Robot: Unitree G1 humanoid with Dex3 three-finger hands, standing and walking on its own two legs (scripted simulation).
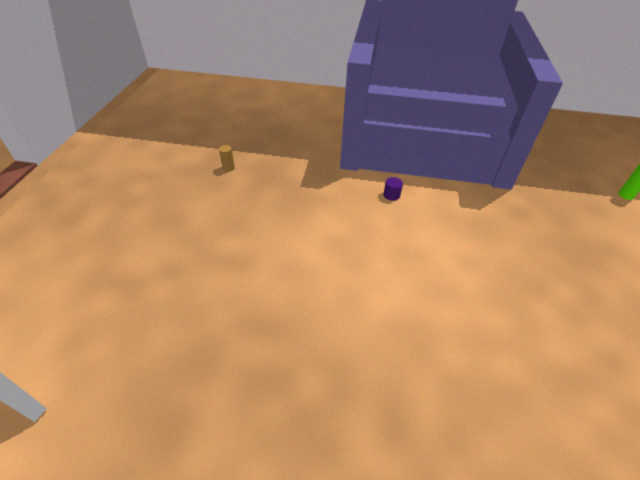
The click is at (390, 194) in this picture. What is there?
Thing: low tin
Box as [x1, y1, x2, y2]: [383, 177, 402, 200]
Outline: 390,177 386,180 383,194 386,198 394,200 399,197 402,182 398,178
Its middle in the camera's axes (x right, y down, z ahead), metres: +0.35 -0.26 +1.92
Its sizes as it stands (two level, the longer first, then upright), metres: 0.083 0.083 0.080
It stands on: the floor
